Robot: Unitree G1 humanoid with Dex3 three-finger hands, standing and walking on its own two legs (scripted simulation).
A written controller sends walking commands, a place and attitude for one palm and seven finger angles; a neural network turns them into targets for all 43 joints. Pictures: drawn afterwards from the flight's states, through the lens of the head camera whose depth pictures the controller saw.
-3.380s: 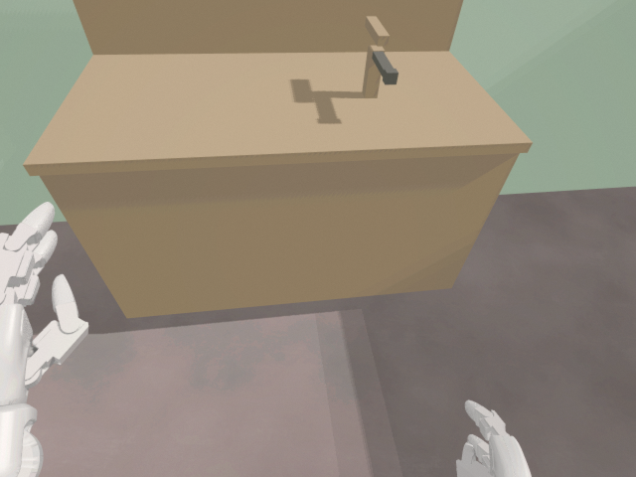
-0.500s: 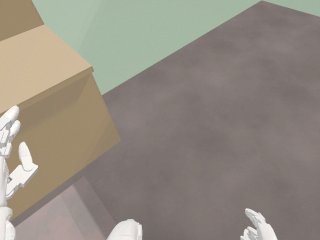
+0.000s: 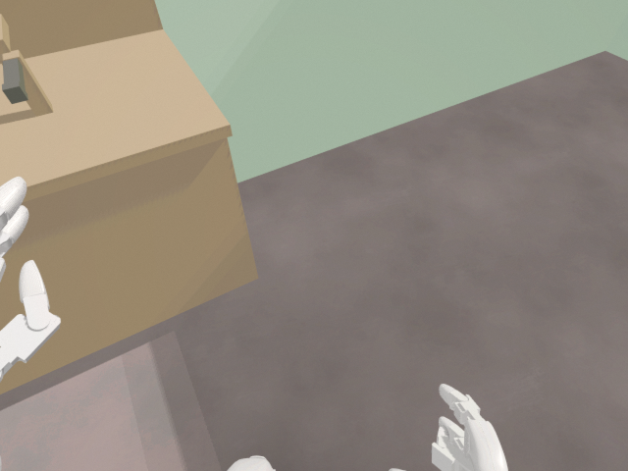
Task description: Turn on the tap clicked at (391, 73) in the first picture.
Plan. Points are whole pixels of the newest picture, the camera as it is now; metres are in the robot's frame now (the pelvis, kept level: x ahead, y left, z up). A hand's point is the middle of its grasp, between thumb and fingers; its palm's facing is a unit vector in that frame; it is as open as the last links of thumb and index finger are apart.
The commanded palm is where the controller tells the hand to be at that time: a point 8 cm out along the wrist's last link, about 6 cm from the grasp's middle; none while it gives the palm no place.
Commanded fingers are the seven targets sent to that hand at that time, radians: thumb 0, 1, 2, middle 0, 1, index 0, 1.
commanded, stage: turn to face it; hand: left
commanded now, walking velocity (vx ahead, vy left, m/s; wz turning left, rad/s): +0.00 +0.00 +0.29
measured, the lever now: (15, 92) +0.69 +0.61 +0.10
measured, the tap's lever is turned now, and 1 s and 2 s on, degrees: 0 0 0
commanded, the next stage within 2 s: take the last steps up to it in 0.06 s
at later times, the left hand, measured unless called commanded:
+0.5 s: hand out of the picture +0.10 +0.25 +0.20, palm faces +0.57 -0.73 -0.37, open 7.4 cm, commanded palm +0.05 +0.28 +0.19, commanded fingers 0.00 0.90 0.90 -0.20 -0.30 -0.20 -0.30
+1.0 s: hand out of the picture +0.12 +0.25 +0.19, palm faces +0.54 -0.69 -0.48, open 7.4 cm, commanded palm +0.05 +0.29 +0.19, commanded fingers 0.00 0.90 0.90 -0.20 -0.30 -0.20 -0.30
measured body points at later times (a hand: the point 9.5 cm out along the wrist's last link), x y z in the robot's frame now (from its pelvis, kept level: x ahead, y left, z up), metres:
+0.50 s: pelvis -0.06 -0.03 +0.01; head -0.05 -0.01 +0.46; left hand +0.06 +0.28 +0.21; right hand +0.15 -0.26 -0.06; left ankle -0.11 +0.08 -0.72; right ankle +0.02 -0.13 -0.70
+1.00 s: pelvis -0.03 -0.03 +0.02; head +0.00 -0.03 +0.47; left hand +0.08 +0.29 +0.21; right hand +0.18 -0.23 -0.08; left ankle -0.05 +0.15 -0.66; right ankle +0.03 -0.10 -0.72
